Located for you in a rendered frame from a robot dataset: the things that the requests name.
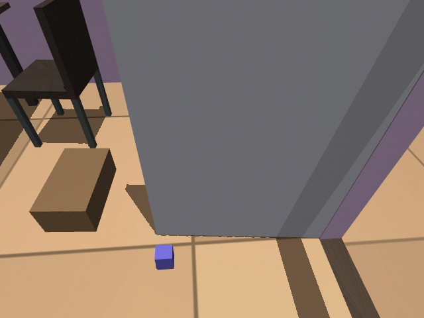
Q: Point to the chair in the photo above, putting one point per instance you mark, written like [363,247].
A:
[66,76]

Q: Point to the table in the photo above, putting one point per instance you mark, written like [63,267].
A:
[9,56]

